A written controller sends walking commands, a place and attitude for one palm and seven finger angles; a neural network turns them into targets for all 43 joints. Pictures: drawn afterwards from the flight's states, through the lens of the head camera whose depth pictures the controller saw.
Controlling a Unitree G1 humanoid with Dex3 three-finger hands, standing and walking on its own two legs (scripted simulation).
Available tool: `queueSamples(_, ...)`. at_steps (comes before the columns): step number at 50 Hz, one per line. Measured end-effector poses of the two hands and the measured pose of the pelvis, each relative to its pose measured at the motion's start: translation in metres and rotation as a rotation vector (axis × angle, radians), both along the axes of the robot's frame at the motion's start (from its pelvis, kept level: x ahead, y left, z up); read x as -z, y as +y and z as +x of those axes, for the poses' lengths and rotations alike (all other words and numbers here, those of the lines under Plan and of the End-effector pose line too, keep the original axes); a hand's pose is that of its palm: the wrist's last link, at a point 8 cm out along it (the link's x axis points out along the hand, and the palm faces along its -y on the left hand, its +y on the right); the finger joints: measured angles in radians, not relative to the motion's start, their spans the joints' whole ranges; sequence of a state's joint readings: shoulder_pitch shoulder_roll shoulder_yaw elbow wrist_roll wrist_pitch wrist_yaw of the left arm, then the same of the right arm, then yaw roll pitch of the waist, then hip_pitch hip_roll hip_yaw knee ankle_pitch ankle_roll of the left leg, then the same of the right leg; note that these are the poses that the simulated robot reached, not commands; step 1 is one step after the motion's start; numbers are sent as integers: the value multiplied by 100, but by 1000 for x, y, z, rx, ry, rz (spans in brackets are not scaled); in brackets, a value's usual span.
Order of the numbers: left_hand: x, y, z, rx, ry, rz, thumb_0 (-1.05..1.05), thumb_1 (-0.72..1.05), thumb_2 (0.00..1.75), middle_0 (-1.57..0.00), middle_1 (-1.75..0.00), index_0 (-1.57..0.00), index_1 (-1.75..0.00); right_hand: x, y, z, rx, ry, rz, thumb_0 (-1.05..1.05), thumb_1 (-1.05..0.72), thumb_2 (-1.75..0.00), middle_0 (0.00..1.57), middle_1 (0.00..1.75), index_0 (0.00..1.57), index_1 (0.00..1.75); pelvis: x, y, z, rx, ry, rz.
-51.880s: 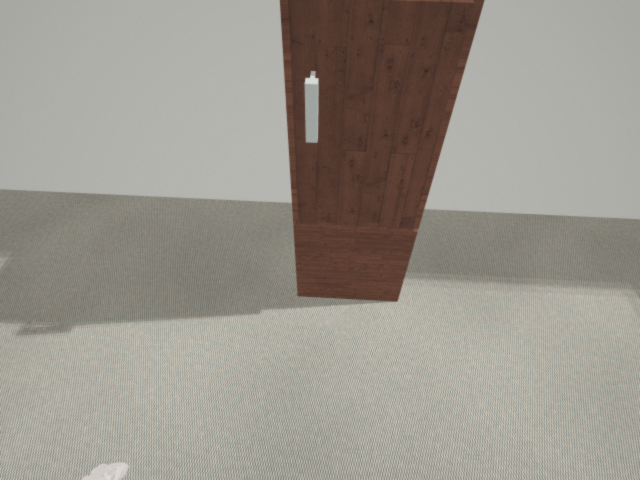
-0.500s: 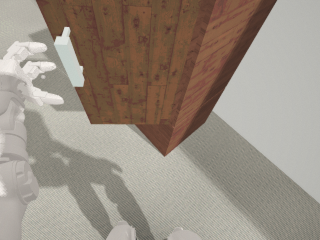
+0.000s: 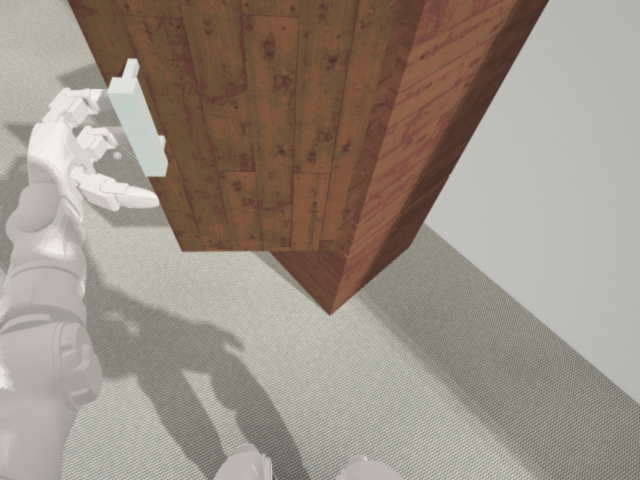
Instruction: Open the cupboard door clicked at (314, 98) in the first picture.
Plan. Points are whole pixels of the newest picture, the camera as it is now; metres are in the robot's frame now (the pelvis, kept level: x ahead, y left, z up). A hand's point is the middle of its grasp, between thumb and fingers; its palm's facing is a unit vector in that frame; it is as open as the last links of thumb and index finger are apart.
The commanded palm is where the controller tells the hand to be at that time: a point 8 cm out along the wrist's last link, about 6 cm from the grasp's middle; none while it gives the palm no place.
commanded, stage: slide the fingers in behind the handle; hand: left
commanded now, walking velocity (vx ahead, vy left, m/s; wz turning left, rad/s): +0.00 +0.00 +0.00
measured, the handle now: (144, 120) +0.55 +0.20 +0.10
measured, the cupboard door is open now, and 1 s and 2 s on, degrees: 51 51 58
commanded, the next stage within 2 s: close the thumb around the handle in 0.76 s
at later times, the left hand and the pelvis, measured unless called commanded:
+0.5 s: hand (137, 156) +0.48 +0.20 +0.10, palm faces +0.07 -1.00 +0.00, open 14.0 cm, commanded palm +0.45 +0.24 +0.10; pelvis +0.00 -0.01 +0.00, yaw +0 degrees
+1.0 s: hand (140, 155) +0.48 +0.19 +0.10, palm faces +0.06 -1.00 +0.00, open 13.6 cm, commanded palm +0.46 +0.24 +0.10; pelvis +0.00 -0.01 +0.00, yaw +0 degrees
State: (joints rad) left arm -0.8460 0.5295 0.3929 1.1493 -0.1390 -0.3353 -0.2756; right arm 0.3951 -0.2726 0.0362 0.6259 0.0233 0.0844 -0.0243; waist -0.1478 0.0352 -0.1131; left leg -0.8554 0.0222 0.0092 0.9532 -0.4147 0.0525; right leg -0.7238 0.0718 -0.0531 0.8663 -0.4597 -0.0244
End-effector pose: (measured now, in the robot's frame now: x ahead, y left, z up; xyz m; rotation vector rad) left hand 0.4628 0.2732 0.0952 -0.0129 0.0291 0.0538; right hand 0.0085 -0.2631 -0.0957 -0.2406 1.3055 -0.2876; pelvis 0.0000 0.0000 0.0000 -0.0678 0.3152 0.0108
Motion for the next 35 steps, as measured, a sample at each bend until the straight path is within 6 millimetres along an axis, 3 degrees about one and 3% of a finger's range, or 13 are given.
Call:
queueSamples(19, -3, -23, -4, -2, -18, 4, -1, -50, 30, -29, -119, -30, -120, 3, -5, 1, -2, -14, 20, 0, -91, -90, 20, 30, 20, 30, -1, -5, -1, -2, -11, 7)
queueSamples(35, -4, -24, -5, -6, -14, 9, -1, -50, 30, -28, -118, -28, -119, 3, -11, 1, 1, -26, 18, 0, -91, -90, 20, 30, 20, 30, -1, -10, -2, 1, -14, 12)
